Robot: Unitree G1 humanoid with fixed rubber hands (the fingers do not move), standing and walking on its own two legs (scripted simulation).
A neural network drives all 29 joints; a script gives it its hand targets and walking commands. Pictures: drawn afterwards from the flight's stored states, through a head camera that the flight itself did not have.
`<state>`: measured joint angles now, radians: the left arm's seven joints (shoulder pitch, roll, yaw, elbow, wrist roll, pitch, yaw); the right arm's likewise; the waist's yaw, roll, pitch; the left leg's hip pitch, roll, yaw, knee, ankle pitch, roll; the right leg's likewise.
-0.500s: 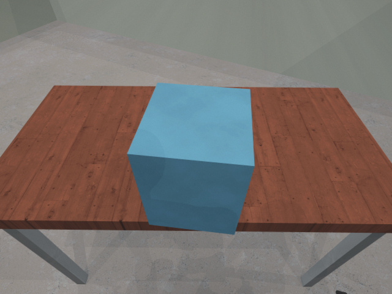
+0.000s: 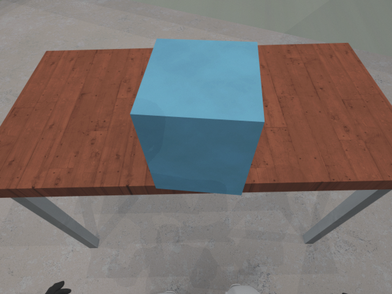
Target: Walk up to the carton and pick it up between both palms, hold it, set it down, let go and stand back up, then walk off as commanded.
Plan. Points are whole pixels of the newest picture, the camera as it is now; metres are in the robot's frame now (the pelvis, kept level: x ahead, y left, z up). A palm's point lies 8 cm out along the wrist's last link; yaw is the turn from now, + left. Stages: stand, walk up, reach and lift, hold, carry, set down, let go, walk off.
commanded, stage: walk up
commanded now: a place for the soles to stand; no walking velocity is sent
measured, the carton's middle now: (201, 122) +0.46 +0.00 +0.08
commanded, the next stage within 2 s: stand in 1.48 s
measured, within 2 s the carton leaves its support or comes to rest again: neither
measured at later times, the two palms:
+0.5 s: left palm out of the picture +0.10 +0.30 -0.09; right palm out of the picture +0.08 -0.30 -0.08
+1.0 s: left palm out of the picture +0.12 +0.31 -0.09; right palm out of the picture +0.11 -0.28 -0.08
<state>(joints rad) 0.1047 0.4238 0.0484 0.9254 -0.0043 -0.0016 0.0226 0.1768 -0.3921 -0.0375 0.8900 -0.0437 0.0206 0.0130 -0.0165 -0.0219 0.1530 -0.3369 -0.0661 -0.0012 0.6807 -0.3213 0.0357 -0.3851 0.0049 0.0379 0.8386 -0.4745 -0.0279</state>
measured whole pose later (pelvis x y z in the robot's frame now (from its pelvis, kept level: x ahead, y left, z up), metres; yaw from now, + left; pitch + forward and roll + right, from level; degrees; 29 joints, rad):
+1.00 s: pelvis +0.03 +0.02 +0.03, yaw -3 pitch -2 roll +0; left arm 0.11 0.34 -0.01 1.11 0.00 -0.02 0.00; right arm 0.08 -0.35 0.00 1.09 -0.01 -0.03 0.00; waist 0.00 0.00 0.05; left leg -0.11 -0.04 0.04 0.34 -0.20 0.04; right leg -0.11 0.01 0.06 0.35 -0.22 0.00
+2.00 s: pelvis +0.03 +0.01 +0.02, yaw -3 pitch -4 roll -1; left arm 0.07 0.25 0.07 0.34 0.06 0.46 -0.01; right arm 0.05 -0.29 -0.06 0.85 0.02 -0.12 0.08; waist -0.02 -0.03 0.19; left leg -0.19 0.01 0.03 0.57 -0.32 0.01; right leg -0.16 0.03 0.00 0.54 -0.31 -0.02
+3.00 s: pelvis +0.03 +0.00 +0.03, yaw -5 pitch -5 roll +0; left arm 0.39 0.31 0.06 -0.10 -0.19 0.28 -0.02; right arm 0.49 -0.11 0.00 -0.14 0.12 0.20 -0.09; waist 0.04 -0.03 0.07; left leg -0.04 0.01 0.06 0.32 -0.20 0.01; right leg -0.04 0.03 0.02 0.33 -0.21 -0.02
